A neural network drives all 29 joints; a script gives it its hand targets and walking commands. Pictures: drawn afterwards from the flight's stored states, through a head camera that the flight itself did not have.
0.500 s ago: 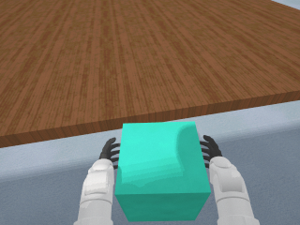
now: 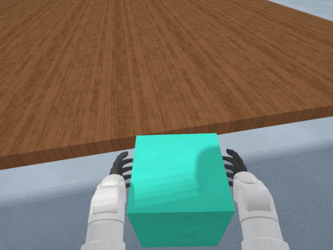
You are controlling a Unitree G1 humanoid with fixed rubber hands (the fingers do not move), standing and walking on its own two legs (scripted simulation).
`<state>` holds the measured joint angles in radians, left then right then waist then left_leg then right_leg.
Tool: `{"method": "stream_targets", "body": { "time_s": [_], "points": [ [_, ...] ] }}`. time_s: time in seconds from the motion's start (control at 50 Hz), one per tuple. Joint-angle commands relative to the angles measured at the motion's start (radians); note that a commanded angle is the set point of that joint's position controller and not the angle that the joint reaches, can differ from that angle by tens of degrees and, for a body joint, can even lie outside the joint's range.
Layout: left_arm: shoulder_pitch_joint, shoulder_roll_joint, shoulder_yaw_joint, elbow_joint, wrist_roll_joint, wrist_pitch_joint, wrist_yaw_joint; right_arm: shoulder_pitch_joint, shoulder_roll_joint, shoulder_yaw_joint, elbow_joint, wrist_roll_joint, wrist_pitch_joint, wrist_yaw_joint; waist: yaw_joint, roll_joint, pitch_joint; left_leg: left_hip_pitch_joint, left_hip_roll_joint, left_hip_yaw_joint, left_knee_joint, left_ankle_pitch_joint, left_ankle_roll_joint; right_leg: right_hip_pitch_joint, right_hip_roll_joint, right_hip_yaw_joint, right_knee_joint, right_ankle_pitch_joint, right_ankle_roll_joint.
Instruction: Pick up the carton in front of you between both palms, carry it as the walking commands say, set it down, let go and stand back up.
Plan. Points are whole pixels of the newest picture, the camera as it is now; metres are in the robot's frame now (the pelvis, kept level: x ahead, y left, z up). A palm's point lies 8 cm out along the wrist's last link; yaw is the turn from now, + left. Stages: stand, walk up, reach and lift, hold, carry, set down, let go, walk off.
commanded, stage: hold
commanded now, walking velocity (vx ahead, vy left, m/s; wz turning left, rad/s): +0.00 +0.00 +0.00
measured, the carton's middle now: (177, 192) +0.30 +0.00 -0.03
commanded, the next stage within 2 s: carry in 0.60 s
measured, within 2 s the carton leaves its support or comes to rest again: neither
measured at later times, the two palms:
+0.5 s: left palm (117, 178) +0.29 +0.15 +0.05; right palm (239, 175) +0.29 -0.15 +0.05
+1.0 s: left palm (113, 141) +0.38 +0.16 +0.10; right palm (227, 139) +0.37 -0.13 +0.09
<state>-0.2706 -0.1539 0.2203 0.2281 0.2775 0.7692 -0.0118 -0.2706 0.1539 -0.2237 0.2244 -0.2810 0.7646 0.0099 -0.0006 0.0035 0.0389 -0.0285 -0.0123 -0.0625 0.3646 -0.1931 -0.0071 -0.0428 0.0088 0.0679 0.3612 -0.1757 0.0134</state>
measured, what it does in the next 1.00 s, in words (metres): walks ahead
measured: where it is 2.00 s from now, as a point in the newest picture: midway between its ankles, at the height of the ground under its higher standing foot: (163, 201)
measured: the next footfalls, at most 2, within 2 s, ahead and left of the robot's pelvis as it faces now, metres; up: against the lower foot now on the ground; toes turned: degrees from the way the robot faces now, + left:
right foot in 1.02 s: +0.20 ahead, -0.08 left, +0.00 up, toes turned -9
left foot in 1.40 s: +0.51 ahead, +0.16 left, +0.00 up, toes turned +14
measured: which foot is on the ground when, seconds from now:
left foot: down 0.00-1.00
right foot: down 0.00-0.82, up 0.84-1.00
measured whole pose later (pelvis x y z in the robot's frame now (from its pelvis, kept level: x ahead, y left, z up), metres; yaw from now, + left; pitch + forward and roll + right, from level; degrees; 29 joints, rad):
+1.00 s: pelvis +0.11 +0.01 +0.00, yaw +0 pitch +5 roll -2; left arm -0.10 -0.13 0.09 -0.32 0.09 1.04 0.08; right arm -0.10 0.13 -0.07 -0.31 -0.12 1.03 -0.08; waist -0.01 0.05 -0.17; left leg -0.15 0.05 0.02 0.42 -0.36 0.00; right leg -0.38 0.01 -0.15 0.54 -0.34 0.00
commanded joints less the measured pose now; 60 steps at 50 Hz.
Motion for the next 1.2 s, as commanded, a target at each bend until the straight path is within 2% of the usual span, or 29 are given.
{"method": "stream_targets", "body": {
  "time_s": [0.0, 0.18, 0.56, 0.58, 0.62, 0.64, 0.66, 0.68, 0.72, 0.76, 0.78, 0.8, 0.82, 0.84, 0.86, 0.88, 0.9, 0.92, 0.96, 0.98, 1.0, 1.02, 1.04, 1.06, 1.08, 1.1, 1.12, 1.14, 1.18],
  "points": [
    [-0.521, -0.895, -0.513, -0.039, -0.244, -0.044, -0.227, -0.506, 0.904, 0.519, -0.031, 0.248, -0.035, 0.23, 0.0, 0.0, -0.201, -0.022, -0.075, 0.003, -0.064, 0.04, 0.011, 0.036, 0.083, -0.009, -0.049, 0.036, -0.009],
    [-0.549, -0.896, -0.5, -0.003, -0.235, -0.05, -0.234, -0.532, 0.917, 0.508, 0.004, 0.241, -0.038, 0.23, 0.002, -0.007, -0.212, -0.027, -0.077, 0.006, -0.061, 0.021, 0.012, 0.036, 0.08, -0.009, -0.049, 0.023, -0.006],
    [-0.45, -0.881, -0.529, -0.076, -0.252, -0.041, -0.221, -0.434, 0.9, 0.53, -0.058, 0.254, -0.031, 0.221, 0.0, -0.001, -0.238, 0.02, -0.082, -0.002, -0.063, 0.182, 0.001, 0.074, 0.086, 0.001, -0.05, 0.18, -0.002],
    [-0.503, -0.887, -0.557, -0.092, -0.276, -0.035, -0.222, -0.477, 0.907, 0.555, -0.055, 0.268, -0.024, 0.221, -0.001, -0.025, -0.274, -0.099, 0.111, 0.007, 0.013, 0.037, 0.017, -0.022, -0.107, -0.028, 0.029, 0.026, -0.015],
    [-0.488, -0.891, -0.574, -0.107, -0.29, -0.029, -0.22, -0.479, 0.913, 0.584, -0.091, 0.298, -0.021, 0.22, -0.001, -0.02, -0.258, -0.196, 0.079, -0.023, -0.006, -0.385, 0.02, -0.124, -0.099, 0.034, -0.032, -0.412, -0.029],
    [-0.506, -0.897, -0.596, -0.137, -0.302, -0.025, -0.216, -0.493, 0.915, 0.603, -0.12, 0.311, -0.019, 0.217, 0.0, -0.029, -0.229, -0.259, 0.069, -0.018, 0.01, -0.484, 0.018, -0.153, -0.109, 0.06, -0.047, -0.53, -0.038],
    [-0.519, -0.901, -0.614, -0.165, -0.312, -0.02, -0.21, -0.511, 0.915, 0.623, -0.149, 0.322, -0.015, 0.213, 0.002, -0.044, -0.216, -0.301, 0.066, -0.007, 0.048, -0.449, 0.017, -0.153, -0.127, 0.081, -0.048, -0.525, -0.049],
    [-0.512, -0.905, -0.635, -0.196, -0.323, -0.013, -0.201, -0.515, 0.918, 0.65, -0.181, 0.338, -0.007, 0.208, 0.006, -0.067, -0.24, -0.314, 0.052, 0.023, 0.107, -0.361, 0.012, -0.141, -0.149, 0.109, -0.054, -0.481, -0.065],
    [-0.473, -0.9, -0.678, -0.262, -0.34, 0.015, -0.18, -0.497, 0.922, 0.707, -0.25, 0.373, 0.02, 0.197, 0.008, -0.134, -0.317, -0.313, 0.005, 0.113, 0.205, -0.216, -0.001, -0.105, -0.204, 0.184, -0.094, -0.439, -0.105],
    [-0.457, -0.891, -0.715, -0.329, -0.357, 0.055, -0.159, -0.497, 0.922, 0.751, -0.317, 0.407, 0.059, 0.186, 0.006, -0.135, -0.318, -0.242, 0.005, 0.14, 0.091, -0.224, 0.009, -0.172, -0.2, 0.147, -0.058, -0.452, -0.116],
    [-0.45, -0.883, -0.735, -0.369, -0.373, 0.077, -0.149, -0.49, 0.921, 0.768, -0.347, 0.417, 0.08, 0.177, 0.006, -0.086, -0.31, -0.169, 0.035, 0.095, 0.039, -0.242, 0.02, -0.248, -0.161, 0.076, 0.008, -0.427, -0.092],
    [-0.452, -0.879, -0.763, -0.417, -0.392, 0.1, -0.14, -0.451, 0.908, 0.777, -0.369, 0.42, 0.102, 0.163, -0.003, 0.049, -0.3, -0.092, 0.14, -0.071, -0.044, -0.325, 0.057, -0.359, -0.094, -0.037, 0.174, -0.368, -0.056],
    [-0.448, -0.868, -0.785, -0.456, -0.409, 0.126, -0.129, -0.395, 0.889, 0.775, -0.388, 0.415, 0.124, 0.146, -0.018, 0.231, -0.283, 0.021, 0.277, -0.302, -0.127, -0.32, 0.121, -0.533, -0.028, -0.151, 0.382, -0.295, -0.023],
    [-0.45, -0.843, -0.798, -0.489, -0.423, 0.151, -0.119, -0.352, 0.868, 0.758, -0.41, 0.401, 0.146, 0.125, -0.025, 0.273, -0.222, 0.101, 0.346, -0.411, -0.142, -0.162, 0.189, -0.696, -0.03, -0.177, 0.391, -0.334, -0.015],
    [-0.439, -0.834, -0.811, -0.518, -0.439, 0.173, -0.106, -0.328, 0.853, 0.753, -0.454, 0.394, 0.169, 0.104, -0.028, 0.212, -0.219, 0.131, 0.359, -0.408, -0.121, -0.011, 0.22, -0.724, -0.047, -0.156, 0.4, -0.369, -0.019],
    [-0.403, -0.826, -0.814, -0.542, -0.45, 0.192, -0.094, -0.308, 0.842, 0.755, -0.497, 0.395, 0.19, 0.084, -0.028, 0.163, -0.259, 0.149, 0.352, -0.344, -0.098, 0.094, 0.221, -0.697, -0.048, -0.154, 0.366, -0.369, -0.022],
    [-0.358, -0.827, -0.818, -0.565, -0.461, 0.214, -0.078, -0.276, 0.835, 0.761, -0.535, 0.404, 0.213, 0.066, -0.028, 0.14, -0.295, 0.153, 0.327, -0.264, -0.082, 0.152, 0.199, -0.646, -0.035, -0.17, 0.305, -0.311, -0.022],
    [-0.314, -0.821, -0.817, -0.601, -0.465, 0.236, -0.059, -0.249, 0.825, 0.77, -0.583, 0.415, 0.235, 0.05, -0.029, 0.146, -0.32, 0.137, 0.293, -0.188, -0.064, 0.202, 0.173, -0.582, -0.007, -0.206, 0.252, -0.235, -0.017],
    [-0.222, -0.799, -0.802, -0.651, -0.465, 0.278, -0.019, -0.182, 0.794, 0.771, -0.658, 0.427, 0.28, 0.018, -0.022, 0.157, -0.344, 0.052, 0.235, -0.057, -0.02, 0.15, 0.131, -0.406, 0.031, -0.275, 0.108, -0.123, -0.012],
    [-0.177, -0.79, -0.786, -0.673, -0.457, 0.296, 0.001, -0.155, 0.781, 0.773, -0.689, 0.434, 0.3, 0.002, -0.01, 0.13, -0.363, -0.073, 0.208, 0.015, 0.034, 0.099, 0.106, -0.206, 0.036, -0.302, 0.025, -0.037, -0.015],
    [-0.141, -0.776, -0.762, -0.692, -0.445, 0.314, 0.021, -0.126, 0.761, 0.77, -0.714, 0.443, 0.319, -0.013, -0.003, 0.083, -0.394, -0.238, 0.184, 0.07, 0.119, 0.06, 0.076, 0.033, 0.001, -0.271, -0.002, -0.01, -0.03],
    [-0.08, -0.756, -0.735, -0.696, -0.427, 0.331, 0.043, -0.123, 0.739, 0.765, -0.743, 0.452, 0.337, -0.03, 0.019, -0.033, -0.423, -0.437, 0.131, 0.138, 0.308, -0.044, 0.039, 0.226, -0.155, -0.054, -0.062, -0.16, -0.073],
    [-0.047, -0.731, -0.708, -0.712, -0.409, 0.342, 0.067, -0.141, 0.718, 0.766, -0.795, 0.464, 0.359, -0.045, 0.025, -0.28, -0.401, -0.721, 0.04, 0.208, 0.561, -0.267, 0.006, 0.336, -0.42, 0.371, -0.14, -0.24, -0.18],
    [-0.049, -0.726, -0.687, -0.743, -0.401, 0.353, 0.089, -0.158, 0.715, 0.769, -0.823, 0.481, 0.375, -0.057, 0.026, -0.238, -0.364, -0.813, 0.063, 0.125, 0.68, -0.342, 0.023, 0.314, -0.499, 0.486, -0.137, -0.159, -0.266],
    [-0.049, -0.731, -0.682, -0.779, -0.411, 0.364, 0.103, -0.142, 0.721, 0.766, -0.83, 0.493, 0.383, -0.068, 0.027, -0.139, -0.325, -0.857, 0.108, 0.092, 0.754, -0.323, 0.026, 0.27, -0.482, 0.42, -0.131, -0.07, -0.276],
    [-0.085, -0.729, -0.677, -0.802, -0.412, 0.368, 0.118, -0.142, 0.724, 0.755, -0.819, 0.492, 0.385, -0.079, 0.026, -0.074, -0.315, -0.86, 0.135, 0.085, 0.769, -0.284, 0.025, 0.23, -0.447, 0.334, -0.137, -0.022, -0.248],
    [-0.114, -0.726, -0.682, -0.822, -0.414, 0.369, 0.131, -0.13, 0.726, 0.741, -0.807, 0.486, 0.383, -0.093, 0.024, -0.042, -0.305, -0.844, 0.156, 0.084, 0.71, -0.235, 0.021, 0.193, -0.412, 0.25, -0.168, -0.055, -0.215],
    [-0.125, -0.722, -0.689, -0.839, -0.421, 0.367, 0.142, -0.109, 0.725, 0.721, -0.799, 0.474, 0.378, -0.108, 0.023, -0.045, -0.297, -0.806, 0.153, 0.105, 0.641, -0.186, 0.012, 0.159, -0.375, 0.16, -0.195, -0.045, -0.19],
    [-0.116, -0.693, -0.696, -0.851, -0.441, 0.359, 0.16, -0.061, 0.703, 0.679, -0.782, 0.441, 0.365, -0.144, 0.018, -0.073, -0.285, -0.71, 0.128, 0.154, 0.51, -0.11, -0.002, 0.091, -0.32, 0.027, -0.215, -0.011, -0.164]
  ]
}}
